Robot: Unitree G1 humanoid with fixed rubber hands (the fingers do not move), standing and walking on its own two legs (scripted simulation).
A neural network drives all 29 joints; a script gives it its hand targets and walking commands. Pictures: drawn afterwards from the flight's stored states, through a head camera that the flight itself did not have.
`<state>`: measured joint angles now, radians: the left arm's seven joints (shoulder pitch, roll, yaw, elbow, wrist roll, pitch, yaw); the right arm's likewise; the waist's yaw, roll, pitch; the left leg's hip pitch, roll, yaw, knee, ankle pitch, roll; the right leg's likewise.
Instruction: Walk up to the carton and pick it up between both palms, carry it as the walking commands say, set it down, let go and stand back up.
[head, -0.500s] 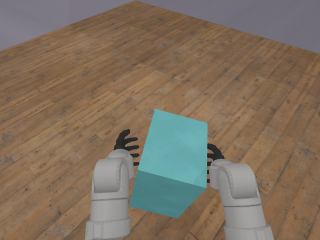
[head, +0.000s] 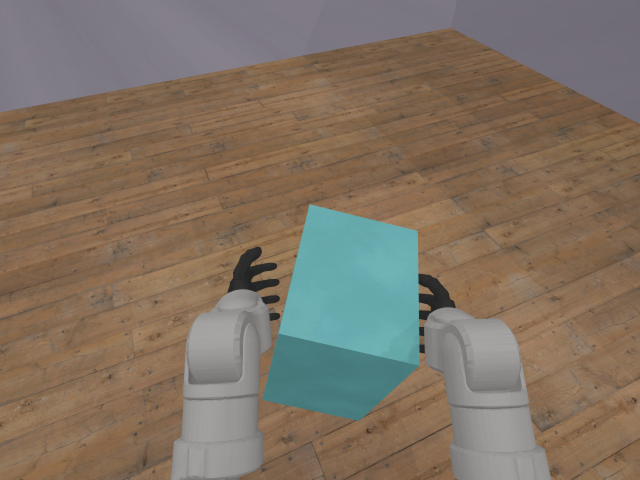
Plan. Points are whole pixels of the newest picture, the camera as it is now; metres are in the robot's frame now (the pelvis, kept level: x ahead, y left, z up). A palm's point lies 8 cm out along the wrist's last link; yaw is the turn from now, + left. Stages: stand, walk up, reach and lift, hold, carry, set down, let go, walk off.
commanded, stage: carry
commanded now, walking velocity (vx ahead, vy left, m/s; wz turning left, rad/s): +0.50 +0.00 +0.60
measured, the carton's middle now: (336, 319) +0.35 +0.01 +0.01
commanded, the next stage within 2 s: none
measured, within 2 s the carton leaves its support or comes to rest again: neither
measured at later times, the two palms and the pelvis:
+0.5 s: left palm (224, 170) +0.58 +0.19 +0.09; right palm (357, 163) +0.63 -0.03 +0.07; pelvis +0.32 -0.02 +0.01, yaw +20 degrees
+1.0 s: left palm (157, 118) +0.79 +0.37 +0.07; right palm (264, 101) +0.89 +0.16 +0.06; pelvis +0.58 +0.10 +0.01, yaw +33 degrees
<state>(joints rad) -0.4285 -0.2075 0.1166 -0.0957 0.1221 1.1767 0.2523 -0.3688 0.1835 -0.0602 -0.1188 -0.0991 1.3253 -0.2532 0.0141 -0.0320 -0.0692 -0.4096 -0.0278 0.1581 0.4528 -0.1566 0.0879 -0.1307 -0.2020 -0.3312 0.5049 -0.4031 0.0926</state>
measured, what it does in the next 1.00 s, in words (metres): walks ahead, turning left: right foot, then left foot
